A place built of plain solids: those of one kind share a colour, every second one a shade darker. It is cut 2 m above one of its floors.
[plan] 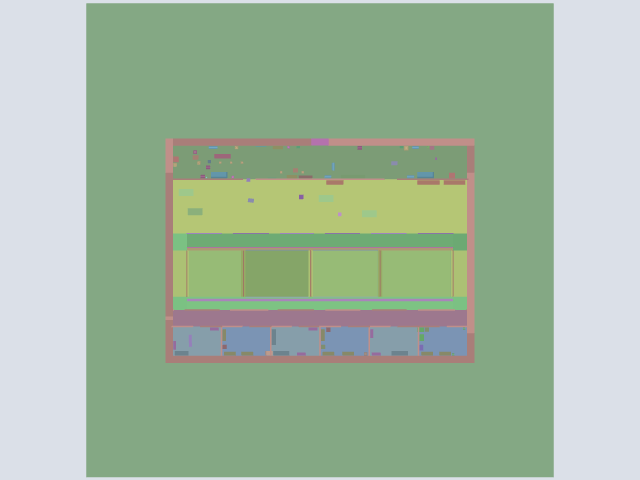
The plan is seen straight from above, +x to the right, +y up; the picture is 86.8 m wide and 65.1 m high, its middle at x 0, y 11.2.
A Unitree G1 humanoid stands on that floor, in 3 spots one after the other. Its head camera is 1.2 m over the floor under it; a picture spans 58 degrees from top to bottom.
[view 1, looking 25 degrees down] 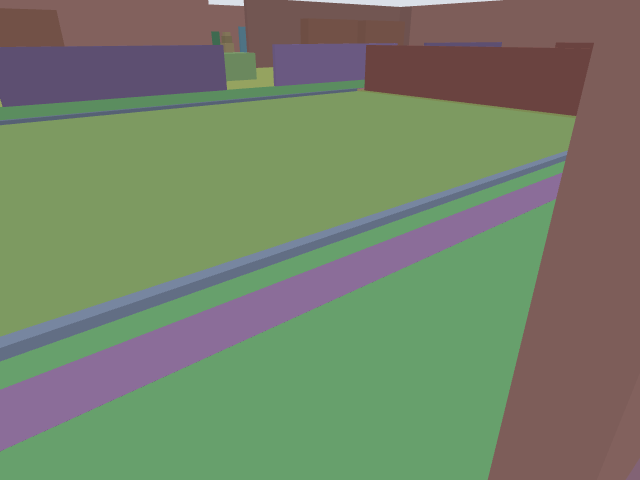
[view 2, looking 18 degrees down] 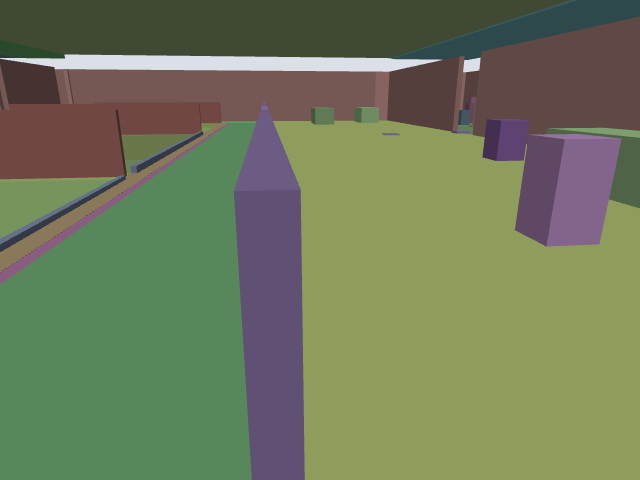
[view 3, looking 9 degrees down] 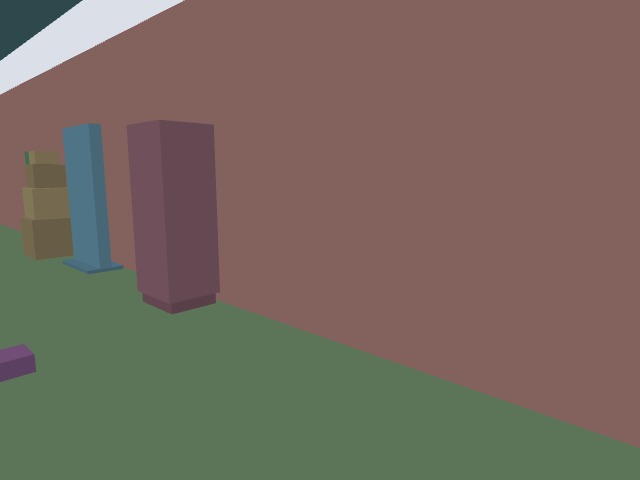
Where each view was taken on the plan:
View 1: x -0.05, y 1.51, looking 51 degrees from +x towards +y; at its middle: step_kerb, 2.71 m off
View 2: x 6.17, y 12.08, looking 173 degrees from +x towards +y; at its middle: floor_yard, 3.88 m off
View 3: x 18.80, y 21.75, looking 133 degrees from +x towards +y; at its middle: wall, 3.08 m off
